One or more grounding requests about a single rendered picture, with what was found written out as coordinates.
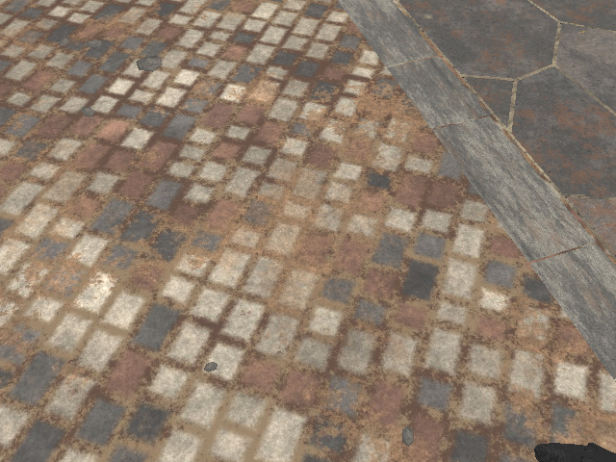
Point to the right robot hand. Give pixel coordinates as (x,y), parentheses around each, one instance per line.
(556,452)

